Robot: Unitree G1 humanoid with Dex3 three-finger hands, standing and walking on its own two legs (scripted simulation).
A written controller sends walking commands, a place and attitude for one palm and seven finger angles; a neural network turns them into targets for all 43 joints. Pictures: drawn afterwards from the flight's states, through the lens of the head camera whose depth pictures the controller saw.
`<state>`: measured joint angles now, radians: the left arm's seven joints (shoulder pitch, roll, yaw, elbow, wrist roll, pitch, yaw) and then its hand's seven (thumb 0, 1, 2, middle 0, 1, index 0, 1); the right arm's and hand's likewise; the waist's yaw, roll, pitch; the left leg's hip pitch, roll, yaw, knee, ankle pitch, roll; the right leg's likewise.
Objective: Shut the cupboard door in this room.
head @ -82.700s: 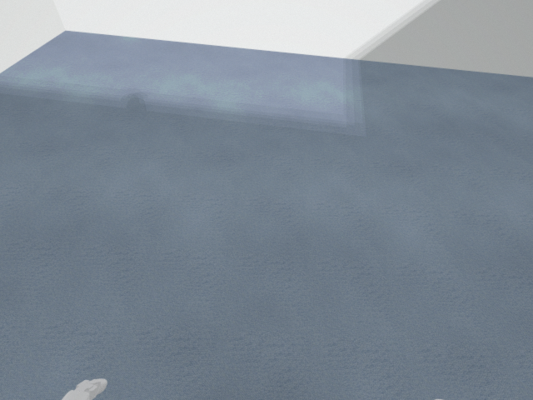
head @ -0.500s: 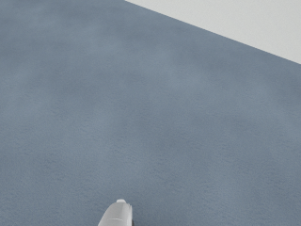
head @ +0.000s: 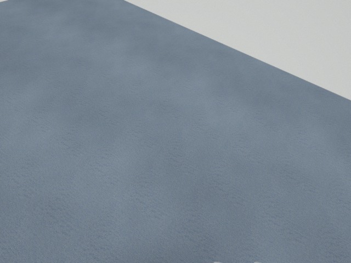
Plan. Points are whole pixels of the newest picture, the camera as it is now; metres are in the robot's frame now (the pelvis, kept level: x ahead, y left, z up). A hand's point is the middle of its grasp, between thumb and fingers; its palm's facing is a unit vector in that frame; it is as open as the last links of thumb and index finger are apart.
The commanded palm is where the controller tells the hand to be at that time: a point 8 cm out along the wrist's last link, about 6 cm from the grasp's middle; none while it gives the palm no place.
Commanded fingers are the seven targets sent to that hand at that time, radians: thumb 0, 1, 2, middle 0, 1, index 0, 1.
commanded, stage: turn to face it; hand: left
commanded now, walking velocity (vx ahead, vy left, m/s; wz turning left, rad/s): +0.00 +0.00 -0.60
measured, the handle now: out of the picture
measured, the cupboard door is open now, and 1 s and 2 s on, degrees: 29 29 29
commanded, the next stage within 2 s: none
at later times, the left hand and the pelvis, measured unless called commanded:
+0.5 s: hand (113, 259) +0.15 +0.17 -0.17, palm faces -0.22 -0.95 -0.23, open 7.4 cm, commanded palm none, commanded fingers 0.00 0.90 0.90 -0.20 -0.30 -0.20 -0.30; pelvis +0.06 -0.01 +0.00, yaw -17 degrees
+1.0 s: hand (154, 206) +0.29 +0.08 -0.15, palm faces -0.57 -0.77 -0.28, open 7.3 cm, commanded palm none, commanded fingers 0.00 0.90 0.90 -0.20 -0.30 -0.20 -0.30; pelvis +0.07 -0.02 -0.02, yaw -36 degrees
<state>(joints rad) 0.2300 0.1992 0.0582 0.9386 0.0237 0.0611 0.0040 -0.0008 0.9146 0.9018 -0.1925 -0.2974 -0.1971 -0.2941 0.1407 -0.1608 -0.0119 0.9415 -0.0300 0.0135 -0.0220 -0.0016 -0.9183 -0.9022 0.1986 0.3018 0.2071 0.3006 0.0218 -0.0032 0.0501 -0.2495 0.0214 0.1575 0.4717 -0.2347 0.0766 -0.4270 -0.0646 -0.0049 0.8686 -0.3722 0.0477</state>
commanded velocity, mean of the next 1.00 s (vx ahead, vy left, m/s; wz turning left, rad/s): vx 0.00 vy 0.00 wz -0.60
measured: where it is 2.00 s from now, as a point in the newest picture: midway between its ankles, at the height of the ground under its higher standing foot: outside the picture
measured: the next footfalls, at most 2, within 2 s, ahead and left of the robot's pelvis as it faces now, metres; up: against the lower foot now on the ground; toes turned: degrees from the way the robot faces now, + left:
right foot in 0.14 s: +0.03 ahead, -0.13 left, +0.00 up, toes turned -10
left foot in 0.54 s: +0.16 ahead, +0.10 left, +0.00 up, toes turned -18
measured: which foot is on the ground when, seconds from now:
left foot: down 0.00-0.16, up 0.18-0.52, down 0.54-0.94, up 0.96-1.00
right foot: up 0.00-0.12, down 0.14-0.54, up 0.56-0.92, down 0.94-1.00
